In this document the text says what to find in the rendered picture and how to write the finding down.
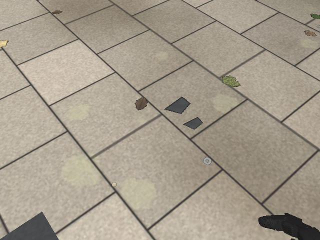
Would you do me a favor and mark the right robot hand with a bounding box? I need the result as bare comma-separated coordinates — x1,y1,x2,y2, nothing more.
258,213,320,240

